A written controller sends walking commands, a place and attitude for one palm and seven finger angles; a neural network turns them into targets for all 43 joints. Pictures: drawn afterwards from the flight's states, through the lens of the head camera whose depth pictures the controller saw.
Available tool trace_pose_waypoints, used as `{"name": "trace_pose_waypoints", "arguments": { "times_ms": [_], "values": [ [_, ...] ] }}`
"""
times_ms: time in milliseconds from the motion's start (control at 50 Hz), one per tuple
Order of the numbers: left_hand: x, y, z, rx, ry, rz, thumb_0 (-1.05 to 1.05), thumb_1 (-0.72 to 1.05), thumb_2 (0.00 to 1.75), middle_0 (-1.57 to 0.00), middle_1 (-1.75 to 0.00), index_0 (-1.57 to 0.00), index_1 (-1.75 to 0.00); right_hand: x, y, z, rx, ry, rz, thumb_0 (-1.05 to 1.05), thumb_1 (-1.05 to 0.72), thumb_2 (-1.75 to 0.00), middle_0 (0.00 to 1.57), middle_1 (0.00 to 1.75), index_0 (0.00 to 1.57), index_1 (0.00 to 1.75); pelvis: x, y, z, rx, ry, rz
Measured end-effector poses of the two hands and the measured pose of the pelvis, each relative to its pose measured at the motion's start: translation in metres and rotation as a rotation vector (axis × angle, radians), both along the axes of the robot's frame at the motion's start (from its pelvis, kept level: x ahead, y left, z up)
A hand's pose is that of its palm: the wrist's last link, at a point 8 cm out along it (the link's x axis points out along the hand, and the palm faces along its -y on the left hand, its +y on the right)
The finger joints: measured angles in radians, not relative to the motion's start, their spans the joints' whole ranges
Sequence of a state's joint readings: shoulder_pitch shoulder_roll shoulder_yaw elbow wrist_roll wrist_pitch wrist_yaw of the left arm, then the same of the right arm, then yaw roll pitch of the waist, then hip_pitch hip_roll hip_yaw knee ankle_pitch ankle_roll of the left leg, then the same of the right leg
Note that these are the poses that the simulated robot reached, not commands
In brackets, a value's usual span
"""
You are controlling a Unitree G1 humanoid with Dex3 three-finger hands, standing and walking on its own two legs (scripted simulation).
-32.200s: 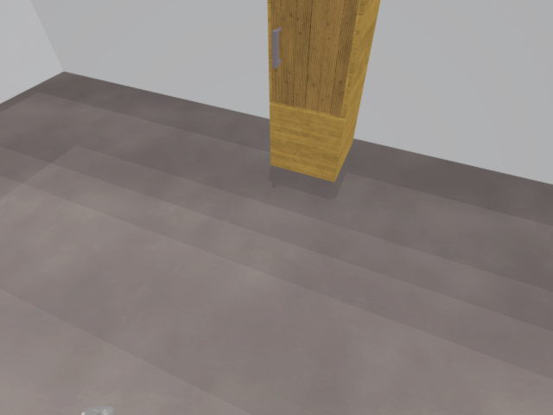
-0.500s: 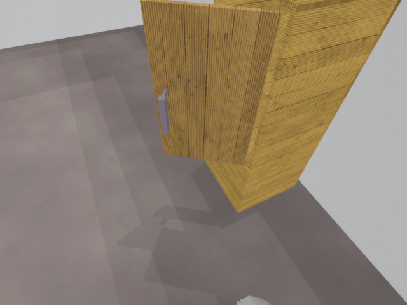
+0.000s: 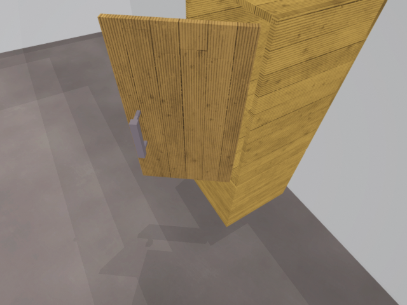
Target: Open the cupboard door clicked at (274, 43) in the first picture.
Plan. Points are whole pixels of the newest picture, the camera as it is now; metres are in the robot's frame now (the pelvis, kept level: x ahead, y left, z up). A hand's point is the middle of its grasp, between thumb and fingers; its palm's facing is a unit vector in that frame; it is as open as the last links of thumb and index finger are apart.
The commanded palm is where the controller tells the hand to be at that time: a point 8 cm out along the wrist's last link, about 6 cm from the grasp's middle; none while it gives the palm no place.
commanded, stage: come to a stop and stand still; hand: left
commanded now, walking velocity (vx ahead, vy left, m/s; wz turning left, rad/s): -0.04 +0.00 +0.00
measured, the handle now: (140, 134) +0.58 +0.22 -0.07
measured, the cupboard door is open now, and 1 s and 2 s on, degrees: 54 54 54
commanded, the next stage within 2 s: look again from close up in 0.88 s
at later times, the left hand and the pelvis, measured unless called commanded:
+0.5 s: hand out of the picture +0.00 +0.21 -0.17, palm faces +0.06 -0.98 -0.21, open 7.4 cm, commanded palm none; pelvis -0.03 +0.03 +0.00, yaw +0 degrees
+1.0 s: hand out of the picture -0.08 +0.20 -0.17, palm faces +0.03 -0.99 -0.17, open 7.4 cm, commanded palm none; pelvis -0.05 +0.04 +0.01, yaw +0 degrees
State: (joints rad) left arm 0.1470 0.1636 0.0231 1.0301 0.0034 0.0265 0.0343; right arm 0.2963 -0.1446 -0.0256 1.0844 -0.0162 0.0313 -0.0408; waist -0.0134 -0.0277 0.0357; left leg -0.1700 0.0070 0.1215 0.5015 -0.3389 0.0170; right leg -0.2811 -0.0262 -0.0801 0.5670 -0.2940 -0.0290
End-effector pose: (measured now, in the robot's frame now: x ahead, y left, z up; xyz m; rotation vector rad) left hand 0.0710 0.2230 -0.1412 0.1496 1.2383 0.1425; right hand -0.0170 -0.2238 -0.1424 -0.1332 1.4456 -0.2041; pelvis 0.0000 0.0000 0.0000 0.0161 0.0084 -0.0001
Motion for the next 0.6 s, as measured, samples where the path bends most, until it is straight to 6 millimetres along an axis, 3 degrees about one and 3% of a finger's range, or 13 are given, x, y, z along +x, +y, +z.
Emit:
{"name": "trace_pose_waypoints", "arguments": {
  "times_ms": [220, 340, 460, 600],
  "values": [
    [-0.053, 0.023, 0.002, 0.061, 0.057, 0.025, 0.00, 0.90, 0.90, -0.20, -0.30, -0.20, -0.30, 0.061, -0.007, 0.004, -0.017, -0.196, 0.082, 0.00, -0.91, -0.89, 0.20, 0.30, 0.20, 0.30, -0.004, 0.005, -0.004, -0.008, -0.002, 0.024],
    [-0.073, 0.034, 0.000, 0.058, 0.044, 0.044, 0.01, 0.90, 0.90, -0.20, -0.30, -0.20, -0.30, 0.085, 0.004, 0.012, -0.023, -0.307, 0.111, 0.00, -0.91, -0.89, 0.20, 0.30, 0.20, 0.30, -0.013, 0.015, -0.005, -0.012, -0.027, 0.021],
    [-0.082, 0.037, 0.000, 0.031, 0.017, 0.039, 0.01, 0.90, 0.90, -0.20, -0.30, -0.20, -0.30, 0.082, 0.017, 0.019, -0.017, -0.344, 0.135, 0.00, -0.91, -0.89, 0.20, 0.30, 0.20, 0.30, -0.026, 0.024, -0.003, -0.022, -0.045, 0.011],
    [-0.095, 0.040, 0.001, 0.013, 0.019, 0.026, 0.01, 0.90, 0.90, -0.20, -0.30, -0.20, -0.30, 0.047, 0.026, 0.018, -0.012, -0.296, 0.113, 0.00, -0.91, -0.89, 0.20, 0.30, 0.20, 0.30, -0.039, 0.033, 0.001, -0.021, -0.054, 0.004]
  ]
}}
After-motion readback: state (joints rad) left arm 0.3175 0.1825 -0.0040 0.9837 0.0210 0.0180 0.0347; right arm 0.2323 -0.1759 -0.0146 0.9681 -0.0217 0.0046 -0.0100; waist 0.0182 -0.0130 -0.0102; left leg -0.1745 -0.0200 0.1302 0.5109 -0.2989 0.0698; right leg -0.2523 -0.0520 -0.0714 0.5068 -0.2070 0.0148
